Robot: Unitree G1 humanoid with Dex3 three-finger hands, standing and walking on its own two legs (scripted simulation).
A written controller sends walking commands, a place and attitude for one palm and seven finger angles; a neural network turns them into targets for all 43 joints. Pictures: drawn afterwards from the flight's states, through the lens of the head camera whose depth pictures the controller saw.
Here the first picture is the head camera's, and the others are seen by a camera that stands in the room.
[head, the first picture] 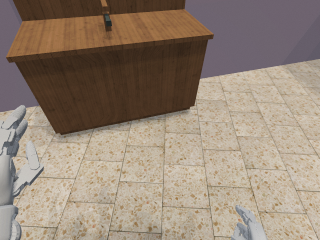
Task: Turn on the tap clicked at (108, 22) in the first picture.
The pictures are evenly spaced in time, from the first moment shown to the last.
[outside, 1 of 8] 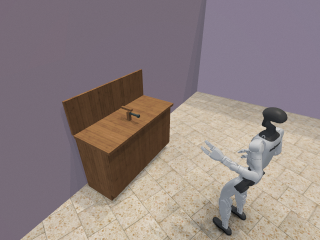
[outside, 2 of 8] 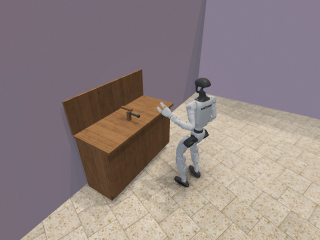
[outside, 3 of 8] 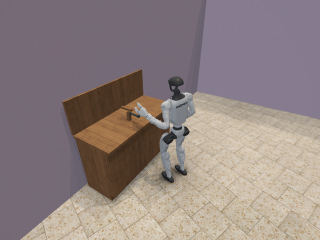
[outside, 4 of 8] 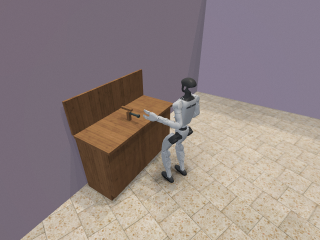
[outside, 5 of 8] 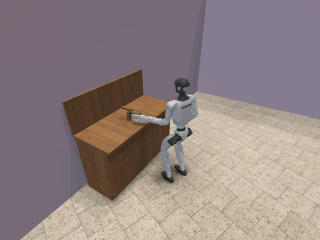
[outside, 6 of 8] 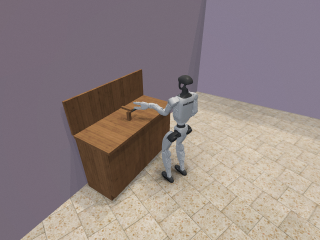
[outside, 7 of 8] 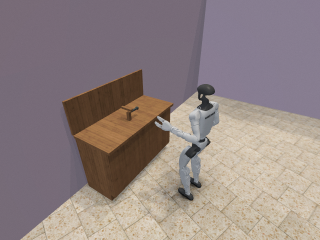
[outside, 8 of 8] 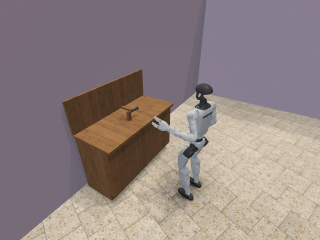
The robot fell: no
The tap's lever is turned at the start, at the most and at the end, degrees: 0 86 86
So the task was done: yes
